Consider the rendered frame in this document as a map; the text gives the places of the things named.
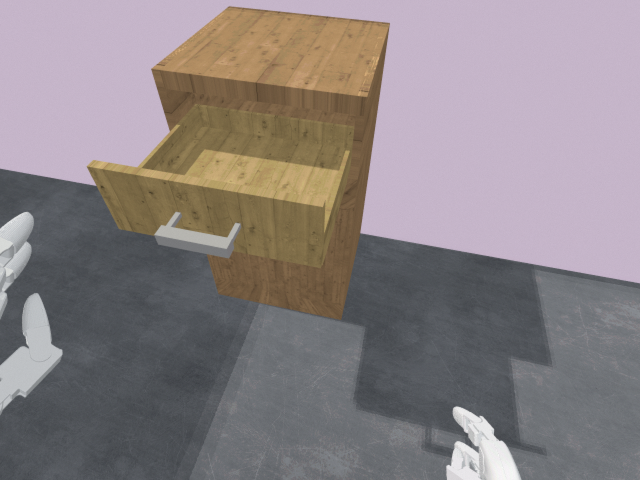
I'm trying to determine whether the cabinet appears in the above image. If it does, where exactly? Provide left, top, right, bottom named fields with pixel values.
left=151, top=6, right=390, bottom=320

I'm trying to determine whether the left robot hand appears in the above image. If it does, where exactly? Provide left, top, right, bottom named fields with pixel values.
left=0, top=212, right=62, bottom=415

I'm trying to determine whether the right robot hand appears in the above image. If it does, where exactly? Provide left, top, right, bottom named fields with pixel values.
left=446, top=406, right=521, bottom=480

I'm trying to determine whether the handle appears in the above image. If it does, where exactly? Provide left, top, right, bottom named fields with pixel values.
left=154, top=212, right=241, bottom=258

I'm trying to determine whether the drawer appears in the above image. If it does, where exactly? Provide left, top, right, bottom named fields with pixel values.
left=87, top=104, right=355, bottom=268

